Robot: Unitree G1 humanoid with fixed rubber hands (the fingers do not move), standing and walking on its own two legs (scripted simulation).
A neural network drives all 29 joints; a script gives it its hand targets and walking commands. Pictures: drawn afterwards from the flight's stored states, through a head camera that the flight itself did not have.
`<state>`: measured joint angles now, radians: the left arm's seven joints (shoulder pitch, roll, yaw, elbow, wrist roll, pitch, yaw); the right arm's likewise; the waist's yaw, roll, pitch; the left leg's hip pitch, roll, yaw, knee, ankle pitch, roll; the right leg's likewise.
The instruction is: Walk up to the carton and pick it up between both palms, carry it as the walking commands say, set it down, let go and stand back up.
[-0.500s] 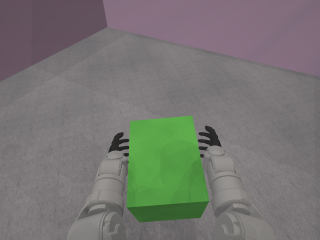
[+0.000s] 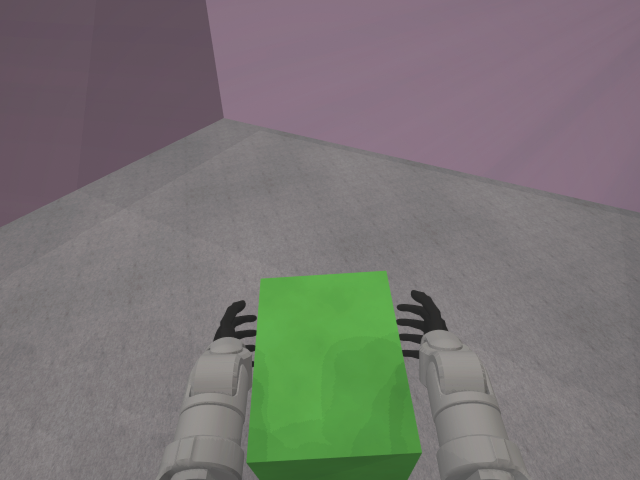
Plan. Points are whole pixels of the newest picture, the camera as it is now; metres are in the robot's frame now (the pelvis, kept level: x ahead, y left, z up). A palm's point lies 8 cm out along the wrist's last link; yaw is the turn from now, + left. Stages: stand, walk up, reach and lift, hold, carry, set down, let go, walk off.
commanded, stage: reach and lift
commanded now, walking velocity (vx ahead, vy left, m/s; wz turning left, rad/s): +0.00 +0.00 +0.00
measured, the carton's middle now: (330, 382) +0.31 +0.00 -0.05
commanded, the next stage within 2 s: hold in 1.36 s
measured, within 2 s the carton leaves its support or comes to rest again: neither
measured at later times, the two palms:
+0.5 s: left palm (225, 352) +0.28 +0.14 +0.06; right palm (437, 350) +0.28 -0.13 +0.07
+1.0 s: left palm (229, 359) +0.27 +0.13 +0.05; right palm (439, 347) +0.28 -0.14 +0.06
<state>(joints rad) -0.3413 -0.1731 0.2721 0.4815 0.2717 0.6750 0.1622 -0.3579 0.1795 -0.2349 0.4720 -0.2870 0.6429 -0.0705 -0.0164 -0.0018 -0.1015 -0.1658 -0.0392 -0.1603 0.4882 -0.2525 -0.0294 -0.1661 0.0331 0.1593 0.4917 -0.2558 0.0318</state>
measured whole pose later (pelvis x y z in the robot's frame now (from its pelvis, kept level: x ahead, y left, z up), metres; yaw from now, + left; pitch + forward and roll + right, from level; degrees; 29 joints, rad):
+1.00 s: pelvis -0.01 -0.01 +0.00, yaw +0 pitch -6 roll +0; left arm -0.38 -0.18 0.27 0.51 0.27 0.74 0.20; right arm -0.40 0.20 -0.26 0.52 -0.31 0.71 -0.15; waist 0.00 -0.01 -0.09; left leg -0.12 -0.02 -0.16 0.45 -0.22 -0.04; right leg -0.13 0.03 0.13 0.46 -0.22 0.02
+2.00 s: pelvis -0.01 +0.00 +0.00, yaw +0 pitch -7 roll +0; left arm -0.33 -0.17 0.24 0.42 0.29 0.78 0.15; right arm -0.34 0.17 -0.21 0.40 -0.31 0.76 -0.03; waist -0.02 -0.01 -0.08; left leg -0.10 -0.03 -0.15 0.44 -0.21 -0.03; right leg -0.11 0.02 0.12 0.45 -0.22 0.03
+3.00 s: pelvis -0.08 +0.00 -0.02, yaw -2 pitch +2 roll +0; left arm -0.29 -0.16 0.07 -0.11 0.11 1.26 0.29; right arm -0.29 0.16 -0.09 -0.11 -0.13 1.23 -0.24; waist 0.01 -0.01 -0.21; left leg -0.47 0.04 -0.01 0.59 -0.17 -0.03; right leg -0.48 -0.03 0.03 0.59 -0.15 0.04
